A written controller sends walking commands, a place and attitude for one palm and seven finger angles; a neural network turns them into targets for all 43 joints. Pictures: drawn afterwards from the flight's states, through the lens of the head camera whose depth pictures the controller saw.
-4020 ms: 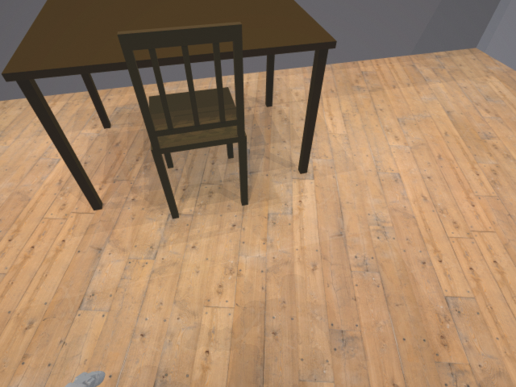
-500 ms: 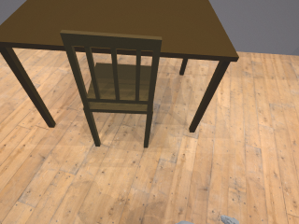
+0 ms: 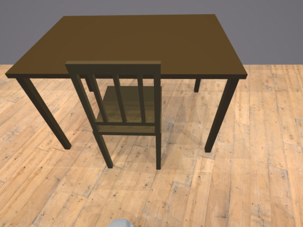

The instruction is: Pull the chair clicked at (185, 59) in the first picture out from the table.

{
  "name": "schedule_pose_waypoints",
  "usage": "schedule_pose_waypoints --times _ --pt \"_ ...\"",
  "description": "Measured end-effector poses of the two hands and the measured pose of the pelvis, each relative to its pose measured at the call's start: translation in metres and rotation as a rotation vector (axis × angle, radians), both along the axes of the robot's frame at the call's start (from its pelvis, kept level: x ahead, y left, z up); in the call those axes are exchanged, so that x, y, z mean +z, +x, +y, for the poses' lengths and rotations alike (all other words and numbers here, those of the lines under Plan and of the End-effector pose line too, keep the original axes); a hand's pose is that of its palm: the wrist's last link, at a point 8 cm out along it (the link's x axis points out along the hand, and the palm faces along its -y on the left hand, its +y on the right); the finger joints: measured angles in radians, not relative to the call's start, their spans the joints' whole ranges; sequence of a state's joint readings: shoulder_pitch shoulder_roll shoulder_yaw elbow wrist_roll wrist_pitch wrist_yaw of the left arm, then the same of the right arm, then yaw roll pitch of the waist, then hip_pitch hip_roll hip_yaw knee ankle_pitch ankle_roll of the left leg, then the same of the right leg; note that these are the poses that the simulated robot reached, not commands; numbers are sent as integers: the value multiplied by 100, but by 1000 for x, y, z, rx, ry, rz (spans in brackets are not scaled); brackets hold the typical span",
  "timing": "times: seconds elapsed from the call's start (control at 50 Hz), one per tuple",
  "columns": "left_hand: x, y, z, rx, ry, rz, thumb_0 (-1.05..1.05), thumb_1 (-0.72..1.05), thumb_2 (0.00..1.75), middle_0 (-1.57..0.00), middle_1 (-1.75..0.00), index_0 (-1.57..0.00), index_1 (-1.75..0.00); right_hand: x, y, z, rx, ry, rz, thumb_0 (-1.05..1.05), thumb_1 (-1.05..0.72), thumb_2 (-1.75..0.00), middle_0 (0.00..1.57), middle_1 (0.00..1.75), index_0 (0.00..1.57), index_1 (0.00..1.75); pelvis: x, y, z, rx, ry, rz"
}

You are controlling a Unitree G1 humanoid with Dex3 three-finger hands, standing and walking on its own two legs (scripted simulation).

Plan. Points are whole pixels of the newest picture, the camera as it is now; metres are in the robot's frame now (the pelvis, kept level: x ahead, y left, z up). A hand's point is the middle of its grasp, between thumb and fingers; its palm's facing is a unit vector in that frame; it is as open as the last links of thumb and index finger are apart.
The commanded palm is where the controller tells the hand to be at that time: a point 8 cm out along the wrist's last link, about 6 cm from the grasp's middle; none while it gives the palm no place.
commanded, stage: take the last steps up to it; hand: left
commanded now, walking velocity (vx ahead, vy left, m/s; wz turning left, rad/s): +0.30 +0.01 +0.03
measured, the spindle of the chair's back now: (120, 100) +0.67 +0.19 -0.10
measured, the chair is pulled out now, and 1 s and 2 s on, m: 0.00 0.00 0.00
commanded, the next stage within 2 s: come to a stop and stand still in 0.40 s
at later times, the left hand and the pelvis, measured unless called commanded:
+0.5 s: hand (85, 211) +0.21 +0.24 -0.18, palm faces +0.04 -0.98 -0.18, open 7.4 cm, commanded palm none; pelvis +0.16 +0.06 -0.01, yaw -2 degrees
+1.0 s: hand (86, 195) +0.26 +0.26 -0.19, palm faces +0.02 -0.97 -0.24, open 7.3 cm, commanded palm none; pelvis +0.18 +0.07 -0.02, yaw +0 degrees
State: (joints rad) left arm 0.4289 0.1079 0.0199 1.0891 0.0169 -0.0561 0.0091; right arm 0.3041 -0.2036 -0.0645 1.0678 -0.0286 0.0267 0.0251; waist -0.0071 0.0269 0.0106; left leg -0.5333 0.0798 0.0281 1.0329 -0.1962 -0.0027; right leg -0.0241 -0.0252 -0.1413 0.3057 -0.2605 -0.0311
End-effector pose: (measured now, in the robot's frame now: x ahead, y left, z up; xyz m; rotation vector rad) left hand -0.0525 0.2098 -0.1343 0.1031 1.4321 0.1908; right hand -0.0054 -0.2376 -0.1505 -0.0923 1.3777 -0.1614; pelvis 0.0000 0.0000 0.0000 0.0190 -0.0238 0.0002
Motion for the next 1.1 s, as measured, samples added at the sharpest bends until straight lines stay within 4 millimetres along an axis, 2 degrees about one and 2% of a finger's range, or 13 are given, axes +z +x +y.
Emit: schedule_pose_waypoints --times 0.08,0.14,0.26,0.3,0.36,0.46,0.56,0.66,0.72,0.82,0.94,1.02,1.1 --pt "-3 -7 -2 42 -29 77 0 91 90 -20 -30 -20 -30 1 34 9 34 -8 15 1 -91 -90 20 30 20 30 -2 23 9 13 -14 15" --pt "-7 -4 2 70 -48 132 0 91 90 -20 -30 -20 -30 0 73 23 69 -11 -4 1 -91 -90 20 30 20 30 -6 44 19 17 -23 26" --pt "-31 27 32 77 -80 221 0 91 90 -20 -30 -20 -30 -8 163 62 108 -39 -142 1 -91 -90 20 30 20 30 -26 92 49 0 -31 35" --pt "-34 56 46 48 -71 205 0 91 90 -20 -30 -20 -30 -2 178 70 78 -48 -179 0 -92 -90 20 30 20 30 -24 104 53 -19 -20 27" --pt "-33 114 65 5 -48 118 1 91 90 -20 -30 -20 -30 10 193 70 38 -78 -209 -1 -95 -90 21 30 20 30 -15 123 58 -34 -12 24" --pt "-23 219 82 -41 -7 -85 0 91 90 -19 -30 -20 -30 17 198 67 26 -88 -160 -2 -95 -90 21 30 20 30 -6 152 60 -36 -7 24" --pt "-14 302 76 -96 14 -213 0 91 90 -19 -30 -19 -30 6 192 67 3 -51 -70 -1 -93 -90 20 30 20 30 -7 180 53 -34 2 15" --pt "-15 351 55 -140 42 -270 0 91 90 -19 -30 -19 -30 -18 188 63 -36 2 25 0 -92 -90 20 30 20 30 -19 207 38 -30 8 -1" --pt "-12 359 45 -155 40 -260 0 91 90 -19 -30 -20 -30 -23 191 61 -72 15 54 0 -92 -90 20 30 20 30 -19 212 35 -15 -10 -1" --pt "-10 350 44 -122 44 -241 -1 92 90 -20 -30 -20 -30 -17 202 60 -60 8 52 0 -91 -90 20 30 20 30 -13 205 37 -8 -1 -4" --pt "-14 324 72 -99 52 -223 -1 92 90 -20 -30 -20 -30 -9 208 67 -25 -25 -7 0 -91 -90 20 30 20 30 -14 187 54 -14 -11 2" --pt "-27 301 101 -87 68 -216 0 91 90 -20 -30 -20 -30 -10 203 78 -15 -66 -92 0 -91 -90 20 30 20 30 -25 173 76 2 -30 -11" --pt "-25 272 126 -78 80 -190 0 91 90 -20 -30 -20 -30 -10 200 93 -6 -72 -155 0 -91 -90 20 30 20 30 -26 163 94 -34 -14 -39"
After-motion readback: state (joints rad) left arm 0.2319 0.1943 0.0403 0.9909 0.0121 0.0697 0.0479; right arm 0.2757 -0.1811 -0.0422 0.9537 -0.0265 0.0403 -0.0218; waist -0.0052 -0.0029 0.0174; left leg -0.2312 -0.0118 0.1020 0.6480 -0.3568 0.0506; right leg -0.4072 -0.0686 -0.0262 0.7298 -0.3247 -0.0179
